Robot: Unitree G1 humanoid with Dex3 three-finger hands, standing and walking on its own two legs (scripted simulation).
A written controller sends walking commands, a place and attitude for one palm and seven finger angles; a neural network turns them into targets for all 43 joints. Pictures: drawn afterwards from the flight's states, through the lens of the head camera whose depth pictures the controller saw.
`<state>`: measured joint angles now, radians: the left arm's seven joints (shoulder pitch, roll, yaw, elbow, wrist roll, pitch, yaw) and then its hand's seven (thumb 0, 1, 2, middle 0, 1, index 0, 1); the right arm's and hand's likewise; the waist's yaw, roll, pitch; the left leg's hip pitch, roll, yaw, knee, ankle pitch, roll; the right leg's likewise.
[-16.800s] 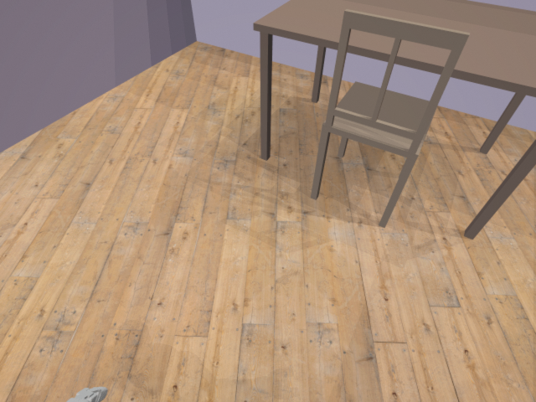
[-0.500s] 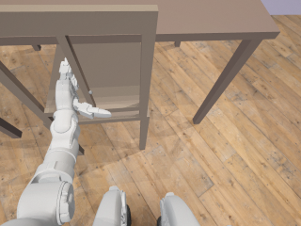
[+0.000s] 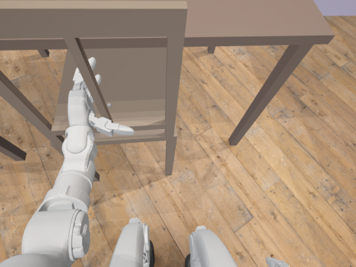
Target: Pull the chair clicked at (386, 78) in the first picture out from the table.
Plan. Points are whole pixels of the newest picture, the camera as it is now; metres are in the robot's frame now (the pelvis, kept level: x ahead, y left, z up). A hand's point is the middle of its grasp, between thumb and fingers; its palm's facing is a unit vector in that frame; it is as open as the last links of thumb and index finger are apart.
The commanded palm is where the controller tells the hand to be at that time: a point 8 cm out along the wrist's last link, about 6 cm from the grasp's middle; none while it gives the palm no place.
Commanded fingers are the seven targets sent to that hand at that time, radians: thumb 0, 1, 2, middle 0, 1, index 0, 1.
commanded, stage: hook a spindle and tug to test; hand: left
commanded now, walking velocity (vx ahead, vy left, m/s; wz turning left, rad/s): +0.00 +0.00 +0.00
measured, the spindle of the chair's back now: (95, 92) +0.49 +0.17 +0.05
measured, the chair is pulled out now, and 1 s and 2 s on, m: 0.00 0.00 0.12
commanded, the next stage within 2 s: step backward, pulling the chair out in 1.26 s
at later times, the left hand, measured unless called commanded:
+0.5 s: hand (107, 105) +0.46 +0.14 +0.03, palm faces +0.06 -1.00 -0.02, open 8.0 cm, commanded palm +0.44 +0.18 +0.03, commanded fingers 0.00 0.79 0.85 -0.50 -1.45 -0.50 -1.45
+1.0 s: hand (107, 107) +0.46 +0.14 +0.03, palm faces +0.05 -1.00 -0.01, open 4.9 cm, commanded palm +0.42 +0.19 +0.03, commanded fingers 0.00 0.90 0.90 -0.50 -1.45 -0.50 -1.45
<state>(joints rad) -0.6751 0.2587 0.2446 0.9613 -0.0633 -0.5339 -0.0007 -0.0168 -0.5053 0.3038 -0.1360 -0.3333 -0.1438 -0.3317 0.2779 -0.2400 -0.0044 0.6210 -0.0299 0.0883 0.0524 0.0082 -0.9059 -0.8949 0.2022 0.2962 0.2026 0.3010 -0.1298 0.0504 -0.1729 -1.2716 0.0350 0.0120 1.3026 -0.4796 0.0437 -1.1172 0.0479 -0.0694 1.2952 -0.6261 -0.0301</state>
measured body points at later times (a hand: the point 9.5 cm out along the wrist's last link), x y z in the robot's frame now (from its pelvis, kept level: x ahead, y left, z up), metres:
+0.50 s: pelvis +0.01 +0.00 +0.00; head +0.14 +0.01 +0.44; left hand +0.45 +0.19 +0.04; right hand +0.06 -0.26 -0.12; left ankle +0.06 +0.09 -0.61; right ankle -0.01 -0.11 -0.61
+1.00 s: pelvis +0.01 +0.01 +0.01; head +0.14 +0.02 +0.44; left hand +0.45 +0.19 +0.04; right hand +0.08 -0.25 -0.11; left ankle +0.06 +0.10 -0.61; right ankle -0.01 -0.11 -0.61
